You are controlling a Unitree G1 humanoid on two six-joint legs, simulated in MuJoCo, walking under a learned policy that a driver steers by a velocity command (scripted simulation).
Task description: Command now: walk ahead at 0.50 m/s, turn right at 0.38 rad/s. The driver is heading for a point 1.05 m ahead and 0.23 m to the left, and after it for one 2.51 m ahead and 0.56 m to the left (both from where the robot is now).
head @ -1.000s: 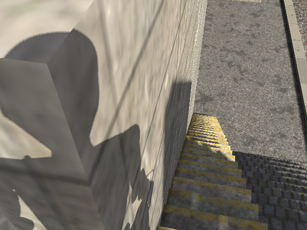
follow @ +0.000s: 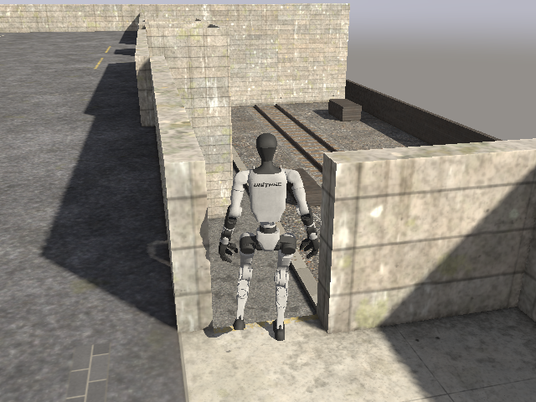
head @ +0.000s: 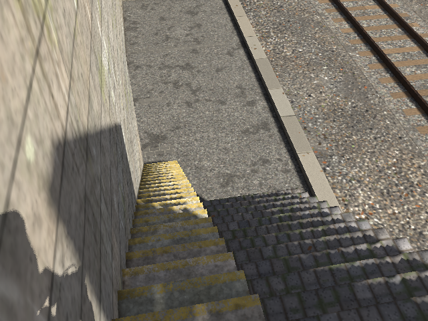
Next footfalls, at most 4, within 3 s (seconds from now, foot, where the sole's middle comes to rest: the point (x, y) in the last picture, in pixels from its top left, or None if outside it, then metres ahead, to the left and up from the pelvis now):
0.46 left None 0.23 0.07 -0.94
0.72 right None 0.39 -0.17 -0.94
1.14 left None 0.48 0.12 -1.15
1.56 right None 0.75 -0.03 -1.35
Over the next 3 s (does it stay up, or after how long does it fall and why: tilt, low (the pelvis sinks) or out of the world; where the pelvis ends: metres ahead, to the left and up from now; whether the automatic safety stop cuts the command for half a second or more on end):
stays up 1.18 0.24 -1.05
